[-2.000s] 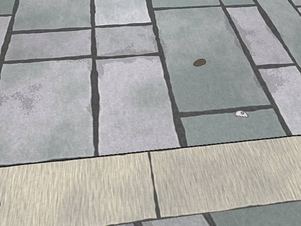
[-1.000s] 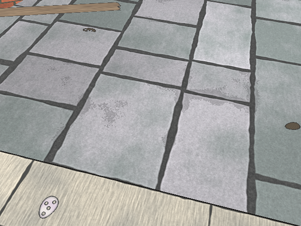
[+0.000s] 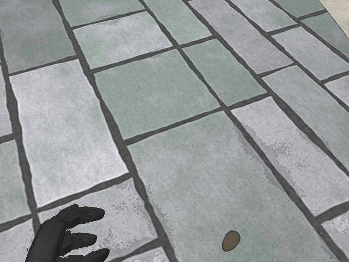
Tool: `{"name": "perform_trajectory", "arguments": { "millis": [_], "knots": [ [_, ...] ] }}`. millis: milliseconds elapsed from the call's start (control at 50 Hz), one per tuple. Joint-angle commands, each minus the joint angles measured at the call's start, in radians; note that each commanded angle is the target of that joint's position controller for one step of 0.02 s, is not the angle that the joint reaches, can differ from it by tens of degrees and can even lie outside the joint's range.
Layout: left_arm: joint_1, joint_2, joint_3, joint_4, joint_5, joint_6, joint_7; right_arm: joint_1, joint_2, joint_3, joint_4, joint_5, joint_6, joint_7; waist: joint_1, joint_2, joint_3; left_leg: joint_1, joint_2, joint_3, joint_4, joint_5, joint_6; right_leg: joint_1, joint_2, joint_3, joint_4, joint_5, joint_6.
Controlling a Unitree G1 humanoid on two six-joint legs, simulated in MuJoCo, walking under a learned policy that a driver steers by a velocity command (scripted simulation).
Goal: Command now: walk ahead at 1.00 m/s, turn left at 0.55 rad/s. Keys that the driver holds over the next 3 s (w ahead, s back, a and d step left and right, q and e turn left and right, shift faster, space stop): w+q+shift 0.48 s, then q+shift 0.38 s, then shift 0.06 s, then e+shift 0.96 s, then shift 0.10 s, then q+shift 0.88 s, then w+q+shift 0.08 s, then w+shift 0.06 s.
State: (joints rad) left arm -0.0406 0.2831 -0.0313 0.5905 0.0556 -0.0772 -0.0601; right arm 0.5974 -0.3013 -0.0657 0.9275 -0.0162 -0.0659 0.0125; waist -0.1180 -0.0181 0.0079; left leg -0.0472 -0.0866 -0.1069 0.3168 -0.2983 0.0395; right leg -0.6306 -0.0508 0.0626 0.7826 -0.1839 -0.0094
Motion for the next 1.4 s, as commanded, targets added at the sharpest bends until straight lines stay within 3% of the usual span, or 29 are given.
{"name": "perform_trajectory", "arguments": {
  "millis": [20,100,120,140,200,280,420,480,500,520,540,560,580,600,640,720,820,880,900,920,940,980,1060,1200,1220,1240,1260,1320,1400],
  "knots": [
    [0.025,0.092,0.019,-0.039,-0.023,-0.004,0.000,-0.194,-0.198,-0.046,-0.132,0.018,-0.037,0.014,0.130,0.086,0.059,-0.387,0.210,-0.230,-0.234,0.229,0.159,0.417,0.044,-0.072,-0.135,0.169,0.018],
    [0.385,0.198,0.084,0.057,0.008,-0.016,0.062,-0.165,-0.204,-0.049,-0.116,0.024,-0.036,0.018,0.303,0.003,-0.181,-0.388,0.095,-0.120,0.456,0.520,0.073,0.856,-0.007,-0.013,-0.211,-0.056,-0.030],
    [0.577,0.272,0.109,0.077,0.028,-0.018,0.084,-0.181,-0.067,-0.018,-0.146,0.011,-0.042,0.008,0.341,-0.172,-0.304,-0.542,0.036,-0.066,0.810,-0.090,0.071,1.026,-0.293,0.308,-0.280,-0.451,-0.052],
    [0.502,0.319,0.119,0.062,0.023,-0.003,0.086,-0.099,-0.027,-0.001,-0.205,0.056,-0.031,0.004,0.240,-0.348,-0.363,-0.714,0.007,-0.006,1.035,-0.170,0.067,1.002,-0.454,0.828,-0.552,-0.711,-0.126],
    [0.330,0.109,0.086,0.070,0.002,-0.010,0.073,-0.276,-0.073,-0.008,-0.180,0.003,0.014,0.019,0.182,-0.040,-0.014,-0.769,0.154,0.032,1.008,0.027,0.054,0.677,-0.299,0.379,-0.547,-0.314,-0.125],
    [0.402,0.045,0.072,0.163,-0.035,-0.043,0.063,-0.386,-0.008,0.006,-0.239,-0.014,0.062,0.052,0.132,-0.073,0.050,-0.798,0.203,0.054,0.951,0.053,0.040,0.618,-0.229,0.054,-0.583,0.130,-0.078],
    [0.417,0.123,0.085,0.214,-0.033,-0.057,0.076,-0.629,-0.020,0.046,-0.352,-0.010,0.057,0.099,0.101,-0.007,0.098,-0.500,0.079,0.301,0.471,0.325,0.101,0.546,-0.127,-0.324,-0.623,0.813,-0.013],
    [0.402,0.232,0.112,0.197,-0.027,-0.022,0.097,-0.377,-0.106,0.017,-0.278,-0.012,0.056,0.079,-0.058,-0.082,-0.068,-0.184,-0.018,0.303,0.444,0.226,0.156,0.612,-0.183,-0.313,-0.230,1.273,0.001],
    [0.353,0.239,0.115,0.175,-0.026,-0.007,0.098,-0.162,-0.150,-0.006,-0.209,-0.019,0.050,0.063,-0.150,-0.068,-0.152,0.047,-0.027,0.242,0.390,0.232,0.194,0.525,-0.191,-0.289,0.055,1.225,-0.007],
    [0.321,0.221,0.119,0.171,-0.037,-0.003,0.086,-0.061,-0.192,-0.042,-0.170,0.006,0.058,0.033,-0.187,0.077,-0.202,0.295,-0.001,0.145,0.255,0.285,0.217,0.329,-0.050,-0.298,0.475,0.587,0.020],
    [0.446,0.073,0.076,0.124,-0.013,-0.018,0.063,-0.169,-0.290,-0.050,-0.191,-0.016,0.061,0.014,0.026,0.269,-0.151,0.444,0.233,-0.164,0.384,0.859,0.297,-0.061,0.062,-0.245,0.878,-0.384,0.058],
    [0.435,0.146,0.081,0.041,-0.051,-0.020,0.084,-0.132,-0.357,-0.082,-0.244,-0.021,0.069,0.012,-0.044,0.205,-0.451,0.682,0.406,-0.558,0.237,0.774,0.520,-0.229,0.107,-0.016,1.082,-0.369,0.076],
    [0.367,0.160,0.067,0.025,-0.039,-0.034,0.086,-0.179,-0.310,-0.078,-0.255,-0.002,0.071,-0.009,-0.011,0.022,-0.357,0.530,0.383,-0.611,0.096,0.643,0.456,-0.244,0.047,0.042,0.938,-0.262,0.058],
    [0.326,0.152,0.062,0.015,-0.032,-0.035,0.083,-0.237,-0.258,-0.064,-0.239,0.003,0.068,-0.022,0.046,-0.025,-0.176,0.329,0.334,-0.523,0.051,0.612,0.412,-0.212,0.007,0.041,0.790,-0.235,0.055],
    [0.290,0.204,0.096,0.007,-0.061,-0.061,0.098,-0.430,-0.196,-0.046,-0.337,0.049,-0.010,0.011,0.144,-0.145,-0.075,0.042,0.274,-0.509,-0.006,0.599,0.375,-0.081,0.014,0.116,0.648,-0.266,0.081],
    [0.180,0.102,0.085,-0.052,-0.026,-0.038,0.103,-0.476,-0.169,-0.044,-0.326,0.052,-0.004,-0.019,0.180,-0.098,0.029,-0.338,0.086,-0.252,0.021,0.843,0.277,0.118,0.043,0.029,0.155,-0.194,0.118],
    [0.086,0.061,0.090,-0.084,-0.065,-0.020,0.076,-0.365,-0.161,-0.063,-0.285,0.062,0.086,-0.072,0.102,0.065,-0.124,-0.389,-0.033,-0.263,0.174,0.517,0.058,0.431,0.209,-0.005,-0.256,0.272,0.114],
    [0.197,0.106,0.121,-0.051,-0.051,-0.019,0.084,-0.428,-0.079,-0.042,-0.320,0.047,0.084,-0.065,0.187,0.107,-0.162,-0.325,-0.073,-0.256,0.445,0.287,-0.002,0.580,0.101,0.069,-0.422,0.455,0.062],
    [0.285,0.127,0.119,-0.036,-0.030,-0.016,0.095,-0.380,0.007,-0.014,-0.339,0.020,0.082,-0.059,0.181,-0.025,-0.286,-0.416,-0.116,-0.165,0.714,-0.216,-0.040,0.801,-0.126,0.244,-0.336,0.754,-0.041],
    [0.304,0.135,0.108,-0.058,0.008,-0.006,0.094,-0.220,-0.005,-0.008,-0.345,0.025,0.073,-0.045,0.111,-0.201,-0.401,-0.531,-0.163,-0.149,0.957,-0.528,-0.083,0.933,-0.373,0.568,-0.294,1.073,-0.244],
    [0.234,0.185,0.130,-0.047,-0.020,-0.001,0.089,-0.117,-0.106,-0.021,-0.328,0.042,0.075,-0.022,0.054,-0.255,-0.455,-0.586,-0.051,-0.145,1.134,-0.405,-0.109,0.886,-0.480,0.790,-0.326,0.701,-0.366],
    [0.137,0.061,0.092,-0.084,-0.024,0.023,0.090,-0.323,-0.160,-0.033,-0.300,0.037,0.114,-0.038,0.123,-0.031,-0.245,-0.589,-0.006,-0.070,1.143,-0.249,-0.137,0.633,-0.237,0.520,-0.397,0.239,-0.253],
    [0.101,0.129,0.116,-0.054,-0.056,0.066,0.062,-0.386,-0.036,0.003,-0.322,0.002,0.106,-0.044,0.083,-0.071,-0.054,-0.341,0.002,0.100,0.623,-0.236,-0.116,0.283,0.002,0.315,-0.513,0.112,-0.136],
    [0.195,0.160,0.155,-0.034,-0.097,0.095,0.080,-0.374,-0.094,-0.021,-0.285,0.014,0.093,-0.031,0.063,-0.134,-0.098,-0.009,0.023,0.021,0.113,0.041,0.009,0.192,0.004,0.456,-0.546,-0.329,-0.098],
    [0.186,0.140,0.153,-0.052,-0.099,0.094,0.083,-0.324,-0.165,-0.040,-0.273,-0.018,0.091,-0.033,0.045,-0.028,-0.114,0.109,0.163,-0.098,0.084,-0.040,0.080,0.028,0.071,0.355,-0.442,-0.392,-0.025],
    [0.167,0.111,0.148,-0.082,-0.111,0.083,0.079,-0.333,-0.207,-0.054,-0.270,-0.045,0.085,-0.031,0.050,0.250,-0.093,0.064,0.396,-0.340,-0.038,-0.052,0.204,-0.088,0.186,0.136,-0.132,-0.375,0.007],
    [0.217,0.174,0.172,-0.057,-0.096,0.076,0.080,-0.445,-0.159,-0.040,-0.303,-0.058,0.075,-0.041,0.086,0.226,-0.072,-0.036,0.490,-0.365,-0.049,0.070,0.243,-0.091,0.127,0.095,0.125,-0.348,0.051],
    [0.368,0.155,0.177,0.026,-0.078,0.116,0.094,-0.622,-0.041,0.000,-0.348,-0.008,0.058,-0.063,0.165,0.138,-0.027,-0.151,0.353,-0.112,-0.025,0.232,0.151,-0.041,0.090,0.040,0.445,-0.213,0.098],
    [0.271,0.100,0.144,-0.036,-0.084,0.125,0.080,-0.541,-0.058,-0.004,-0.326,-0.004,0.070,-0.072,0.108,0.119,0.000,-0.061,0.312,0.046,-0.002,0.361,0.170,-0.109,0.005,-0.042,0.379,-0.095,0.148]
  ]
}}
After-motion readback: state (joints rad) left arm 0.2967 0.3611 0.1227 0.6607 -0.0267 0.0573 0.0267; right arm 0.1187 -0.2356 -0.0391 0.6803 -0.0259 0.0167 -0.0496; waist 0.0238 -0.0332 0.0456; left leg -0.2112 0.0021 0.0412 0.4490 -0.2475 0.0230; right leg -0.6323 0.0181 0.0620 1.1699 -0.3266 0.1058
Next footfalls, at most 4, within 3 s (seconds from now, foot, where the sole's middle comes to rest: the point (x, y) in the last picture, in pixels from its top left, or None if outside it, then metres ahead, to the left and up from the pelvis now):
0.10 right None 0.28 -0.15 -0.78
0.52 left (131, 225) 0.65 0.14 -0.78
0.90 right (113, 163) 0.96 0.21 -0.78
1.20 left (100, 208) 0.74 0.26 -0.78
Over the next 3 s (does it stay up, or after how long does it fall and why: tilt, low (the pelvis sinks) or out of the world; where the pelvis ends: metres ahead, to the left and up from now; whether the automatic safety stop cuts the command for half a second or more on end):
stays up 0.88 0.22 0.00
